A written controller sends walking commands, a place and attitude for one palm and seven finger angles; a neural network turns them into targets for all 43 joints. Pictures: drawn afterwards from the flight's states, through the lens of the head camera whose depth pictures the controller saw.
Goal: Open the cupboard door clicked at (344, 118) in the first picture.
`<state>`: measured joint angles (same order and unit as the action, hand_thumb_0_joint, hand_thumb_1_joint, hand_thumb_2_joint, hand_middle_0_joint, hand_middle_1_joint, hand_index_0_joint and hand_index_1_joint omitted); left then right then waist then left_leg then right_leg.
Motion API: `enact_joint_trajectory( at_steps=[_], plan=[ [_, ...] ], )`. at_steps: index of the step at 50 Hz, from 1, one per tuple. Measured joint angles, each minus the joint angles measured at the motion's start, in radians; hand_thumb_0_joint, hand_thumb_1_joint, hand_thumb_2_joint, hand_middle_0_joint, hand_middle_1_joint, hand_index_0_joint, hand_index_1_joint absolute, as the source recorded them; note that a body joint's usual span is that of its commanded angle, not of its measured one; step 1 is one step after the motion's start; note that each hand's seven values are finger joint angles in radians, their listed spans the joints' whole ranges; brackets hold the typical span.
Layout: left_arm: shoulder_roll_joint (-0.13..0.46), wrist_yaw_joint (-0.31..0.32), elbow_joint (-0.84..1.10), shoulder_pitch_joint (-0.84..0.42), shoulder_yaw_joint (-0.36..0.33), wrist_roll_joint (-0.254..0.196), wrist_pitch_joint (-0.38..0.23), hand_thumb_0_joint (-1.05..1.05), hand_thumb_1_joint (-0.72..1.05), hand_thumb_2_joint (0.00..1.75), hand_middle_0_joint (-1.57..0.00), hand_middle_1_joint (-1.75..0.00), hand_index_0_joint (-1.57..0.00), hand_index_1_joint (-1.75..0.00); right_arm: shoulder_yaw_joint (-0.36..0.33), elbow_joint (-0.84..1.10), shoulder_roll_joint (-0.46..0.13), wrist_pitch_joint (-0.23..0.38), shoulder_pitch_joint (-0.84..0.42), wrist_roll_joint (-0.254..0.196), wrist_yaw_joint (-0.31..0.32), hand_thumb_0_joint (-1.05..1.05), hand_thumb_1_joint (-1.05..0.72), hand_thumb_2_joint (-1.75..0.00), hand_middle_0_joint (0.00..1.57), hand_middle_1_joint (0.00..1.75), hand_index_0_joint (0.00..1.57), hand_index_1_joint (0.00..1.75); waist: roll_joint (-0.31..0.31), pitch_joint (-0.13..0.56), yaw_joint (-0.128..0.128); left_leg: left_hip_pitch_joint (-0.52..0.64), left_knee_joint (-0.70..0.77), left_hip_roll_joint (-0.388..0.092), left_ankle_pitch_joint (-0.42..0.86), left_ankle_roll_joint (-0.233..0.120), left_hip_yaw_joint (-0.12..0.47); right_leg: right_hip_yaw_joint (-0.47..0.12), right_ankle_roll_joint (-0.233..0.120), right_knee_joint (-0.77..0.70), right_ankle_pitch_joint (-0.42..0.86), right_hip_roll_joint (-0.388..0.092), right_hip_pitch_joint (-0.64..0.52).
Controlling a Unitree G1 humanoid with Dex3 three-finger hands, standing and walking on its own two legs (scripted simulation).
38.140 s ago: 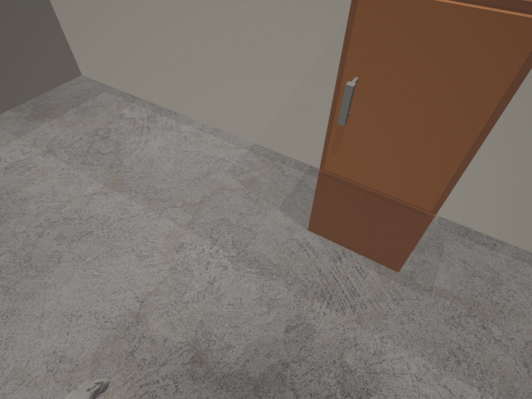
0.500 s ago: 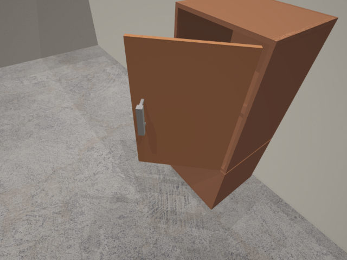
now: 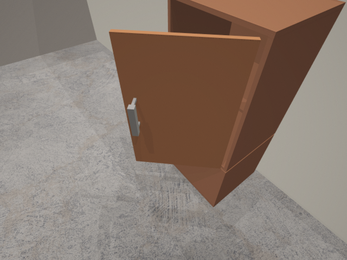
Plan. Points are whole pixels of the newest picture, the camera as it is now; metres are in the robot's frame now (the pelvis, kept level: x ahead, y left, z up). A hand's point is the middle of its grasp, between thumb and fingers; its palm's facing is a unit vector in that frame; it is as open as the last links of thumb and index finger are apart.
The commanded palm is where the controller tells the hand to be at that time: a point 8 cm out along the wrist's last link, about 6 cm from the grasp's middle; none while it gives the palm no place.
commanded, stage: come to a stop and stand still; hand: left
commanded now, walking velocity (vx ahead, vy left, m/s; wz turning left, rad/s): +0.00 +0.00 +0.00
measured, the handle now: (135, 117) +0.57 +0.17 -0.03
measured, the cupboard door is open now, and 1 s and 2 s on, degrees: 46 46 46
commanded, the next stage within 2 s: look again from close up in 0.76 s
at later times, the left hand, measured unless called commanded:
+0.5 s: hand out of the picture -0.04 +0.16 -0.17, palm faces +0.03 -0.98 -0.17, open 7.4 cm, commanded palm none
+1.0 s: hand out of the picture -0.06 +0.16 -0.17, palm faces +0.06 -0.99 -0.14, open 7.4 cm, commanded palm none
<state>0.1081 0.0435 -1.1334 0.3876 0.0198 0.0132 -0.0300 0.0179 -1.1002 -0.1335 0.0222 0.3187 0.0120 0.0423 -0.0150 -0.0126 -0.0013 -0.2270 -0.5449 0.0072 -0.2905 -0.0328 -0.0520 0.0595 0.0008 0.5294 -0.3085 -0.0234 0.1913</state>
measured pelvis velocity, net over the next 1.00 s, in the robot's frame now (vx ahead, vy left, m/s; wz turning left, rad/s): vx -0.04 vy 0.01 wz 0.01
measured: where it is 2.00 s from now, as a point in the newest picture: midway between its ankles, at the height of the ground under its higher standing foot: outside the picture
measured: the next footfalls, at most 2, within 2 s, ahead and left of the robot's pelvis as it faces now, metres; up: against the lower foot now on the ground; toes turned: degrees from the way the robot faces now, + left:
none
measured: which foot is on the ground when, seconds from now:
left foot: down 0.00-1.00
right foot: down 0.00-1.00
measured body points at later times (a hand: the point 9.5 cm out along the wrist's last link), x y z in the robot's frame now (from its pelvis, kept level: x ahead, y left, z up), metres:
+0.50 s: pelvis -0.03 -0.01 +0.01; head -0.04 +0.01 +0.46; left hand -0.04 +0.22 -0.16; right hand -0.04 -0.23 -0.15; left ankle +0.00 +0.10 -0.73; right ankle -0.01 -0.12 -0.73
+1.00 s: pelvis -0.04 +0.01 +0.01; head -0.03 +0.03 +0.46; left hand -0.07 +0.22 -0.16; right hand -0.04 -0.20 -0.15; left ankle +0.00 +0.10 -0.73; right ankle -0.01 -0.12 -0.73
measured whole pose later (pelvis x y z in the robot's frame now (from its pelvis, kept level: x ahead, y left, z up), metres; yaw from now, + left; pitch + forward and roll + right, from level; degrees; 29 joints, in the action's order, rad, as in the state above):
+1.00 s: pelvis -0.04 +0.01 +0.01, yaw +1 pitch -1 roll +0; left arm 0.13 0.04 -1.09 0.36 0.00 0.02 -0.02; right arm 0.01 -1.13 -0.12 0.02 0.31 0.01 0.03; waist 0.03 -0.01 0.01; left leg -0.24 -0.43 0.03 -0.17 -0.05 -0.05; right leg 0.06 0.01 0.43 -0.20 -0.04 0.21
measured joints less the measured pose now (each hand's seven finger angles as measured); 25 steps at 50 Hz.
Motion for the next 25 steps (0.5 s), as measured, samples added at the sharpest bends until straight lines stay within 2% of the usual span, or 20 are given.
enact_joint_trajectory(
  at_steps=[6, 14, 25],
  plan=[
    [0.011, 0.002, 0.036, -0.051, -0.007, 0.000, -0.003, 0.00, 0.91, 0.90, -0.20, -0.30, -0.20, -0.30, -0.009, -0.003, -0.011, -0.001, -0.015, -0.001, -0.006, 0.03, -0.94, -0.90, 0.20, 0.30, 0.21, 0.30, 0.013, 0.015, -0.001, 0.020, 0.045, 0.004, 0.033, 0.003, -0.004, -0.004, -0.004, -0.016, 0.018, -0.003, -0.006],
    [0.055, -0.002, 0.063, -0.079, -0.018, 0.000, 0.006, 0.01, 0.92, 0.90, -0.20, -0.30, -0.20, -0.30, -0.011, 0.005, -0.015, -0.004, -0.024, 0.001, -0.015, 0.02, -0.92, -0.90, 0.20, 0.30, 0.20, 0.30, 0.032, 0.017, -0.005, 0.022, 0.081, -0.004, 0.073, 0.011, -0.001, 0.000, -0.013, -0.052, 0.057, 0.006, -0.007],
    [0.054, -0.011, 0.064, -0.056, -0.018, 0.000, 0.016, 0.00, 0.91, 0.90, -0.20, -0.30, -0.20, -0.30, -0.010, -0.008, -0.009, -0.013, -0.010, 0.003, -0.023, 0.01, -0.91, -0.90, 0.20, 0.30, 0.20, 0.30, 0.039, 0.004, -0.002, -0.001, 0.102, -0.003, 0.108, 0.008, 0.004, 0.005, -0.010, -0.085, 0.096, 0.007, 0.008]
  ],
)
